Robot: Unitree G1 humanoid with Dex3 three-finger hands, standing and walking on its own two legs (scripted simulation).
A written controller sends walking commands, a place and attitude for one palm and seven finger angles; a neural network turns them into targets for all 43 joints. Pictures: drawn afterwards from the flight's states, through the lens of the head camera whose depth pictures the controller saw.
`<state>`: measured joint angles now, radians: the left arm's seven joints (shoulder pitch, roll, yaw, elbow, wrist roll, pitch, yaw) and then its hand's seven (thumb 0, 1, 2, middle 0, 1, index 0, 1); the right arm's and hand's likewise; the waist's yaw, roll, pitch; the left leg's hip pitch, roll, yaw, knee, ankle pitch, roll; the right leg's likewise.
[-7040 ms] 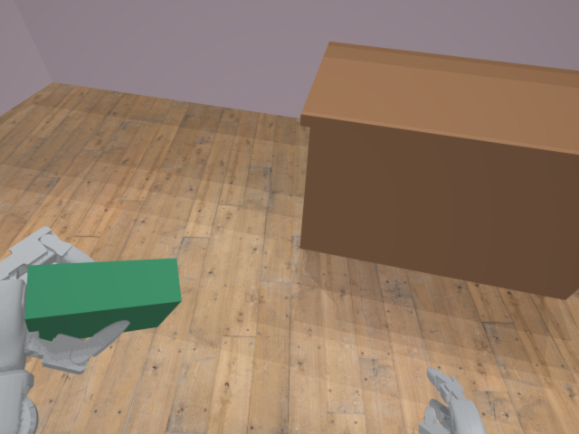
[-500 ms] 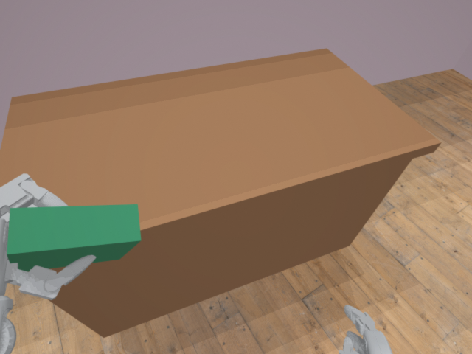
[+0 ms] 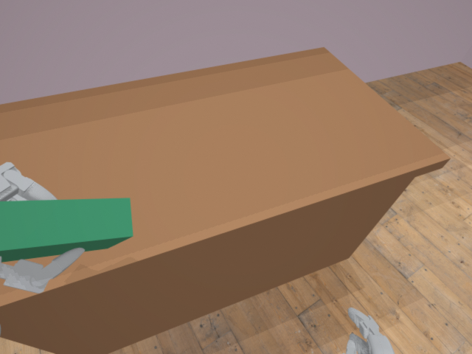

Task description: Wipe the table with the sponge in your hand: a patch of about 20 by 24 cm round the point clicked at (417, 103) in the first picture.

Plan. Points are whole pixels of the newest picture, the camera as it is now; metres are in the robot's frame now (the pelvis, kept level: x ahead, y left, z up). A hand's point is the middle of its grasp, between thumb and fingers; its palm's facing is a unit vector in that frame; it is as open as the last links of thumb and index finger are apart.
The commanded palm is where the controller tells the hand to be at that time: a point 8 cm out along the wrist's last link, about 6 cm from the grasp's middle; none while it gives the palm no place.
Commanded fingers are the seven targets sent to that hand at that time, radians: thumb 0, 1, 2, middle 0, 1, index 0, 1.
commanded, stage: shuffle to correct the standing spot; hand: left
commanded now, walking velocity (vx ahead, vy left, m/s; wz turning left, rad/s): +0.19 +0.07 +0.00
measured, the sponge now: (83, 228) +0.24 +0.21 +0.15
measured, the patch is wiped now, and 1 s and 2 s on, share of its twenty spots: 0.00 0.00 0.00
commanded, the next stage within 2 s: come to a stop and stand still in 0.04 s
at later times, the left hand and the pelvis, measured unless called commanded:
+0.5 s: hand (74, 181) +0.29 +0.23 +0.18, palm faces +0.40 -0.83 -0.40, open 9.3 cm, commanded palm +0.23 +0.27 +0.19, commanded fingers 0.00 0.10 1.30 -1.20 -1.60 -1.20 -1.60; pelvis +0.08 -0.01 +0.01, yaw +1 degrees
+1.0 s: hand (55, 199) +0.27 +0.26 +0.17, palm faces +0.26 -0.85 -0.46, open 9.3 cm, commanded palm +0.20 +0.30 +0.19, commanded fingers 0.00 0.10 1.30 -1.20 -1.60 -1.20 -1.60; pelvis +0.04 +0.03 +0.02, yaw -1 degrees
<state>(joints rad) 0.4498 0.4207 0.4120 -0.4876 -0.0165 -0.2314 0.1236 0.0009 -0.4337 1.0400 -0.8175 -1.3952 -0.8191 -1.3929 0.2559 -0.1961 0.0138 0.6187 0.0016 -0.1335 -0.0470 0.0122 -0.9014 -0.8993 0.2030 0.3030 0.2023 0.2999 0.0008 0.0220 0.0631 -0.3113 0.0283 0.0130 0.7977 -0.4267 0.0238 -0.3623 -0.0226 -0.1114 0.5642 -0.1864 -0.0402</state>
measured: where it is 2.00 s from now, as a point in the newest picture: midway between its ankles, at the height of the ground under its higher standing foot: outside the picture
